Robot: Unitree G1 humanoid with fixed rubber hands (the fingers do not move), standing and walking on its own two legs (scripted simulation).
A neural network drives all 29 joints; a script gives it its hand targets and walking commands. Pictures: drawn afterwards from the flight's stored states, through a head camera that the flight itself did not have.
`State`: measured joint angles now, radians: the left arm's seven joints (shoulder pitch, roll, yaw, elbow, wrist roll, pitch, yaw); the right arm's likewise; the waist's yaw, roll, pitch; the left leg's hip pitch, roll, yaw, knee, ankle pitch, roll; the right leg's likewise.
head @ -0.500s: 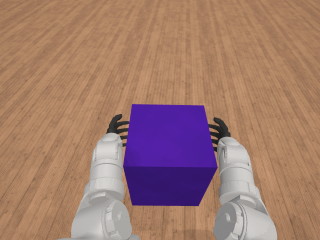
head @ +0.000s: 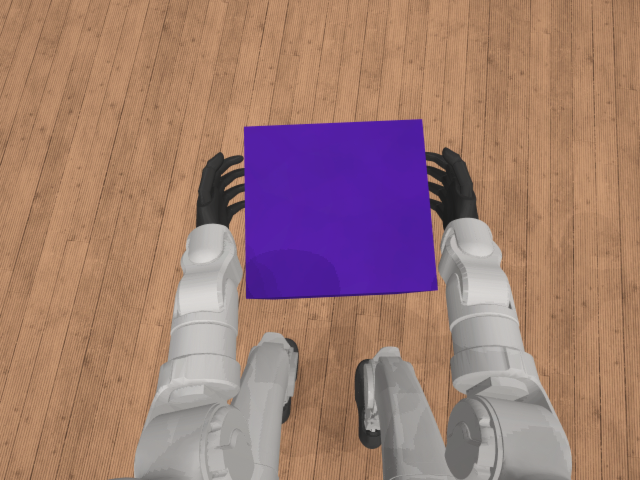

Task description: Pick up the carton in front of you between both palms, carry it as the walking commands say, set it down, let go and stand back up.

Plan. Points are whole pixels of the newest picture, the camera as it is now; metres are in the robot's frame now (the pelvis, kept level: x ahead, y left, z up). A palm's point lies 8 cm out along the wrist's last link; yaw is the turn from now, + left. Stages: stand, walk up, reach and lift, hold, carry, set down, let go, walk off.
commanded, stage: set down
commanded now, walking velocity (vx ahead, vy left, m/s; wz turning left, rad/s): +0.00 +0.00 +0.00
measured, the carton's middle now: (333, 226) +0.41 +0.02 -0.16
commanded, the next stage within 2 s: none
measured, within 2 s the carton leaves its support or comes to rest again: neither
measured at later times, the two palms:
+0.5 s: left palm (240, 223) +0.42 +0.17 -0.22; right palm (423, 208) +0.46 -0.13 -0.22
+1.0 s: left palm (257, 228) +0.45 +0.17 -0.38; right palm (402, 205) +0.51 -0.12 -0.38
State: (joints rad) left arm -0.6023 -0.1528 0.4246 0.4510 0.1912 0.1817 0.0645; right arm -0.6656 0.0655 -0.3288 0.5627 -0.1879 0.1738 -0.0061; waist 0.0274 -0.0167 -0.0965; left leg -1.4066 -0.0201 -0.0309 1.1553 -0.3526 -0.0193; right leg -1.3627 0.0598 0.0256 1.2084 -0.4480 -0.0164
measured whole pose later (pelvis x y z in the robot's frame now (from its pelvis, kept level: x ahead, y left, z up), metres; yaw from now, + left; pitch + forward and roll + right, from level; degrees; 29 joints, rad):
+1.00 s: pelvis -0.05 +0.00 -0.23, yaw +1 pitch +44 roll +3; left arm -1.19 -0.03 0.56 0.63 0.13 0.25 0.16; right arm -1.41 -0.24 -0.20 0.95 -0.12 0.25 -0.02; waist 0.06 -0.01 0.15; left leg -2.24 -0.03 -0.01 1.94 -0.48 -0.05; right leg -2.21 0.09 0.02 2.04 -0.60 -0.02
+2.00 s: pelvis -0.04 +0.00 -0.28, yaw +2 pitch +39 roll +5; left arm -1.36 0.16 0.62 0.95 0.08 0.19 0.04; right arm -1.54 -0.24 -0.25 1.09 -0.21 0.19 0.06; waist 0.07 0.06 0.30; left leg -2.28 -0.08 -0.01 2.13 -0.53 -0.08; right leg -2.25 0.08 0.02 2.24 -0.67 -0.03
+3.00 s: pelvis -0.04 +0.00 -0.19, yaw +1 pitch +45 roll +3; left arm -1.20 0.13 0.34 0.79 -0.10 0.17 0.19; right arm -1.47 -0.49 -0.07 1.13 0.06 0.18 0.03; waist 0.12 0.00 0.09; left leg -2.14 -0.05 -0.01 1.82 -0.47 -0.04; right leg -2.10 0.07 0.03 1.91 -0.60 -0.01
